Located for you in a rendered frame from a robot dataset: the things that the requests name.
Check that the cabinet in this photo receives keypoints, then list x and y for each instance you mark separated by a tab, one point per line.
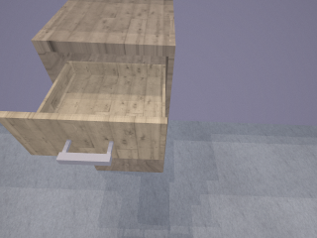
120	31

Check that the drawer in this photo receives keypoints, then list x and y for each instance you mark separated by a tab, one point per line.
93	103

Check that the handle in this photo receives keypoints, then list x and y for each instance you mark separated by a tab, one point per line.
85	159

